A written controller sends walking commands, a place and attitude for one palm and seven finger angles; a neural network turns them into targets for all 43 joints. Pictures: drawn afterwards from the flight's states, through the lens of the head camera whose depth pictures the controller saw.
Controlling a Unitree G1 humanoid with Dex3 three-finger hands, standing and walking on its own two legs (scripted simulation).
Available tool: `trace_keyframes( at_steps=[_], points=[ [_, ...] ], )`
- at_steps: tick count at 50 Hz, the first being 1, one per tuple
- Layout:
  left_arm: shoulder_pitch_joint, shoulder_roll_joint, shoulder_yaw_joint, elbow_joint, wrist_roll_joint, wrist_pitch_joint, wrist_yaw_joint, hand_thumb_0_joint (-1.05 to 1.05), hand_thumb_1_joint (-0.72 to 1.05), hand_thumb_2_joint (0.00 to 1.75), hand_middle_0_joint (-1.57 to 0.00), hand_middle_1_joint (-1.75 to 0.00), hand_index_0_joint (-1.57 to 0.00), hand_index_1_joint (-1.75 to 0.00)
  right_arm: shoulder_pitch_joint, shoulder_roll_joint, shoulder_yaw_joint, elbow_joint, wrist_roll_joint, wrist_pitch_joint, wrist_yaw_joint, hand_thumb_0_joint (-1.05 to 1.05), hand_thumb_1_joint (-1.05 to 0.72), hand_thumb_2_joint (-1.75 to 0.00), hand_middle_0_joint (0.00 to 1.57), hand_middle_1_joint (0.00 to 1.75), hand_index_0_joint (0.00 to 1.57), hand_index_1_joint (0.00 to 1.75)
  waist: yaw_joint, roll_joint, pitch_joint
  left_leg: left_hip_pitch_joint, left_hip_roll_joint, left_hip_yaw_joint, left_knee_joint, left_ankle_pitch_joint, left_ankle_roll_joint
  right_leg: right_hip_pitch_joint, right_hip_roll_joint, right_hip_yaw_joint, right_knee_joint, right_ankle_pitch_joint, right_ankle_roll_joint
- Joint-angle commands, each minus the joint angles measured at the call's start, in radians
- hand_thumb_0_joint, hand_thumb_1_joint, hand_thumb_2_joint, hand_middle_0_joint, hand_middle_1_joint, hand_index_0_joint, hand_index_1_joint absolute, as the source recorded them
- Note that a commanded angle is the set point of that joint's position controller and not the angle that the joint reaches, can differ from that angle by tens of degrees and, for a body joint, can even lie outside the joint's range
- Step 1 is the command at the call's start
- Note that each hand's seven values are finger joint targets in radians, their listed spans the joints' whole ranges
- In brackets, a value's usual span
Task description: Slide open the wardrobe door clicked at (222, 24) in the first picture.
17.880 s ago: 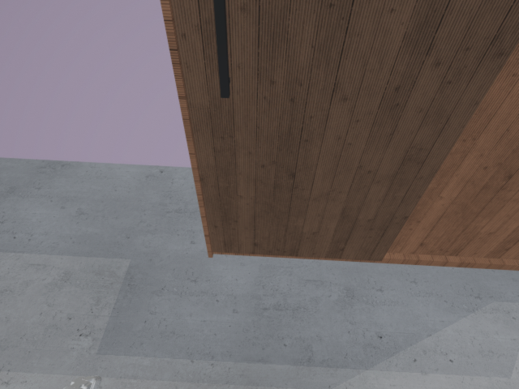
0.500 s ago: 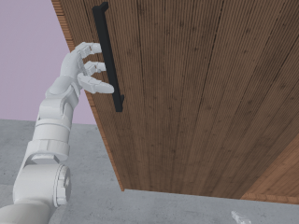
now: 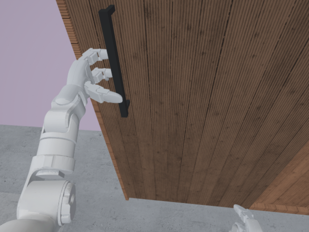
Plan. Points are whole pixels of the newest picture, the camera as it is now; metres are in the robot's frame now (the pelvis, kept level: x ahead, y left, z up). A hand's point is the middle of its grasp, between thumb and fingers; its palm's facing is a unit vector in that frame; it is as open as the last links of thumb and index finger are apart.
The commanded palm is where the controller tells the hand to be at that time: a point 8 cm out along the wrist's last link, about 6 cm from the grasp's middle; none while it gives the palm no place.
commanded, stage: slide the fingers in behind the handle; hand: left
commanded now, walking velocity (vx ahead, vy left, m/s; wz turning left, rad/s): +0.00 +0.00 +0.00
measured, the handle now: (118, 69) +0.46 +0.11 +0.22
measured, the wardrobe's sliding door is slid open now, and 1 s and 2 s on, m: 0.00 0.00 0.00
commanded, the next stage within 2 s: grip the handle and tug to test in 1.24 s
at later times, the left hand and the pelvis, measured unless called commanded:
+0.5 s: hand (114, 79) +0.40 +0.11 +0.23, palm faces -0.06 -1.00 -0.01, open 14.0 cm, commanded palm +0.38 +0.17 +0.23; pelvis +0.00 +0.00 +0.00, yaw +0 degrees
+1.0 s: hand (119, 80) +0.40 +0.10 +0.23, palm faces -0.05 -1.00 -0.01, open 14.0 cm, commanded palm +0.37 +0.15 +0.23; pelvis +0.00 +0.00 +0.00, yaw +0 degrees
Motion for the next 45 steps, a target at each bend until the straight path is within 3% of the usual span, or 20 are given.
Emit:
trace_keyframes(
  at_steps=[1,7,9,11,13,17,20,21,28,30,31,32,34,37,39,41,44,45],
  points=[
    [-0.463,0.175,0.053,-0.241,-0.01,-0.056,0.008,0.0,-0.5,0.3,-0.3,-1.2,-0.3,-1.2,-0.12,-0.112,-0.037,-0.152,-0.005,-0.04,-0.01,0.0,-0.9,-0.9,0.2,0.3,0.2,0.3,0.006,-0.047,-0.267,0.13,-0.014,-0.069,-0.01,0.265,0.047,0.041,-0.015,0.065,-0.043,0.357,0.008],
    [-0.501,0.125,0.014,-0.243,-0.011,-0.04,0.027,0.0,-0.5,0.3,-0.3,-1.2,-0.3,-1.2,-0.126,-0.107,-0.034,-0.149,-0.006,-0.032,-0.009,0.0,-0.9,-0.9,0.2,0.3,0.2,0.3,-0.005,-0.065,-0.238,0.128,-0.012,-0.073,-0.012,0.233,0.047,0.005,-0.011,0.061,-0.049,0.309,0.009],
    [-0.533,0.148,0.028,-0.251,-0.006,-0.039,0.036,0.0,-0.5,0.3,-0.3,-1.2,-0.3,-1.2,-0.123,-0.107,-0.036,-0.143,-0.008,-0.032,-0.011,0.0,-0.9,-0.9,0.2,0.3,0.2,0.3,-0.008,-0.059,-0.255,0.13,-0.013,-0.071,-0.012,0.226,0.047,0.008,-0.011,0.065,-0.049,0.303,0.009],
    [-0.494,0.185,0.069,-0.243,-0.006,-0.044,0.045,0.0,-0.5,0.3,-0.3,-1.2,-0.3,-1.2,-0.123,-0.112,-0.037,-0.146,-0.012,-0.029,-0.011,0.0,-0.9,-0.9,0.2,0.3,0.2,0.3,0.009,-0.08,-0.274,0.124,-0.013,-0.074,-0.016,0.248,0.047,0.043,-0.013,0.065,-0.046,0.325,0.009],
    [-0.504,0.127,0.019,-0.307,0.0,-0.057,0.044,0.0,-0.5,0.3,-0.3,-1.2,-0.3,-1.2,-0.133,-0.099,-0.034,-0.16,-0.013,-0.032,-0.006,0.0,-0.9,-0.9,0.2,0.3,0.2,0.3,0.006,-0.044,-0.3,0.148,-0.013,-0.069,-0.01,0.285,0.046,0.052,-0.015,0.064,-0.034,0.36,0.005],
    [-0.426,0.139,0.048,-0.302,-0.004,-0.043,0.048,0.0,-0.5,0.3,-0.3,-1.2,-0.3,-1.2,-0.133,-0.104,-0.038,-0.161,-0.015,-0.024,-0.002,0.0,-0.9,-0.9,0.2,0.3,0.2,0.3,0.018,-0.075,-0.294,0.139,-0.01,-0.065,-0.01,0.312,0.044,0.068,-0.012,0.06,-0.033,0.399,0.007],
    [-0.441,0.096,0.011,-0.322,-0.002,-0.018,0.054,0.0,-0.5,0.3,-0.3,-1.2,-0.3,-1.2,-0.138,-0.1,-0.037,-0.162,-0.013,-0.022,0.001,0.0,-0.9,-0.9,0.2,0.3,0.2,0.3,0.009,-0.068,-0.272,0.133,-0.011,-0.066,-0.007,0.292,0.043,0.044,-0.009,0.056,-0.032,0.378,0.008],
    [-0.415,0.131,0.043,-0.331,0.0,-0.017,0.061,0.0,-0.5,0.3,-0.3,-1.2,-0.3,-1.2,-0.141,-0.105,-0.041,-0.162,-0.013,-0.017,0.0,0.0,-0.9,-0.9,0.2,0.3,0.2,0.3,0.018,-0.071,-0.278,0.135,-0.008,-0.067,-0.008,0.302,0.043,0.058,-0.01,0.056,-0.035,0.379,0.006],
    [-0.476,0.072,-0.014,-0.371,-0.001,-0.003,0.079,0.0,-0.5,0.3,-0.3,-1.2,-0.3,-1.2,-0.152,-0.094,-0.035,-0.157,-0.013,-0.015,-0.003,0.0,-0.9,-0.9,0.2,0.3,0.2,0.3,0.0,-0.056,-0.258,0.146,-0.01,-0.069,-0.01,0.263,0.045,0.022,-0.006,0.058,-0.045,0.327,0.008],
    [-0.477,0.1,0.01,-0.349,0.001,-0.001,0.086,0.0,-0.5,0.3,-0.3,-1.2,-0.3,-1.2,-0.147,-0.098,-0.036,-0.148,-0.015,-0.014,-0.004,0.0,-0.9,-0.9,0.2,0.3,0.2,0.3,0.001,-0.077,-0.269,0.14,-0.011,-0.069,-0.01,0.265,0.044,0.032,-0.006,0.058,-0.044,0.332,0.008],
    [-0.461,0.097,0.01,-0.356,0.0,-0.005,0.089,0.0,-0.5,0.3,-0.3,-1.2,-0.3,-1.2,-0.152,-0.098,-0.036,-0.152,-0.016,-0.01,-0.003,0.0,-0.9,-0.9,0.2,0.3,0.2,0.3,0.009,-0.05,-0.269,0.14,-0.011,-0.07,-0.013,0.272,0.043,0.04,-0.007,0.058,-0.043,0.332,0.007],
    [-0.486,0.064,-0.022,-0.383,0.001,-0.011,0.087,0.0,-0.5,0.3,-0.3,-1.2,-0.3,-1.2,-0.154,-0.093,-0.034,-0.155,-0.017,-0.013,-0.001,0.0,-0.9,-0.9,0.2,0.3,0.2,0.3,0.002,-0.051,-0.287,0.152,-0.012,-0.072,-0.013,0.282,0.043,0.044,-0.008,0.057,-0.038,0.342,0.006],
    [-0.457,0.068,-0.011,-0.38,0.001,-0.013,0.091,0.0,-0.5,0.3,-0.3,-1.2,-0.3,-1.2,-0.157,-0.091,-0.034,-0.155,-0.017,-0.014,0.002,0.0,-0.9,-0.9,0.2,0.3,0.2,0.3,0.008,-0.051,-0.295,0.155,-0.012,-0.071,-0.009,0.287,0.041,0.047,-0.007,0.059,-0.036,0.35,0.004],
    [-0.422,0.039,-0.028,-0.367,-0.001,-0.003,0.092,0.0,-0.5,0.3,-0.3,-1.2,-0.3,-1.2,-0.162,-0.091,-0.034,-0.157,-0.017,-0.006,0.008,0.0,-0.9,-0.9,0.2,0.3,0.2,0.3,0.01,-0.068,-0.266,0.139,-0.01,-0.067,-0.013,0.286,0.04,0.046,-0.008,0.054,-0.037,0.359,0.006],
    [-0.402,0.051,-0.009,-0.375,-0.001,0.006,0.1,0.0,-0.5,0.3,-0.3,-1.2,-0.3,-1.2,-0.168,-0.089,-0.034,-0.163,-0.017,-0.003,0.009,0.0,-0.9,-0.9,0.2,0.3,0.2,0.3,0.016,-0.076,-0.274,0.134,-0.013,-0.064,-0.011,0.272,0.041,0.048,-0.007,0.056,-0.039,0.353,0.008],
    [-0.368,0.1,0.035,-0.352,0.002,0.017,0.108,0.0,-0.5,0.3,-0.3,-1.2,-0.3,-1.2,-0.166,-0.098,-0.035,-0.16,-0.017,0.01,0.008,0.0,-0.9,-0.9,0.2,0.3,0.2,0.3,0.026,-0.105,-0.251,0.108,-0.012,-0.065,-0.018,0.264,0.042,0.062,-0.007,0.057,-0.044,0.347,0.01],
    [-0.428,0.074,-0.002,-0.324,0.007,0.028,0.106,0.0,-0.5,0.3,-0.3,-1.2,-0.3,-1.2,-0.168,-0.091,-0.032,-0.158,-0.014,0.013,0.004,0.0,-0.9,-0.9,0.2,0.3,0.2,0.3,0.006,-0.1,-0.223,0.1,-0.015,-0.057,-0.02,0.214,0.047,0.029,-0.007,0.066,-0.06,0.301,0.017],
    [-0.447,0.089,0.005,-0.322,0.007,0.026,0.105,0.0,-0.5,0.3,-0.3,-1.2,-0.3,-1.2,-0.162,-0.094,-0.033,-0.154,-0.013,0.013,0.003,0.0,-0.9,-0.9,0.2,0.3,0.2,0.3,0.003,-0.108,-0.228,0.101,-0.015,-0.058,-0.022,0.202,0.047,0.027,-0.007,0.068,-0.064,0.284,0.018]
  ],
)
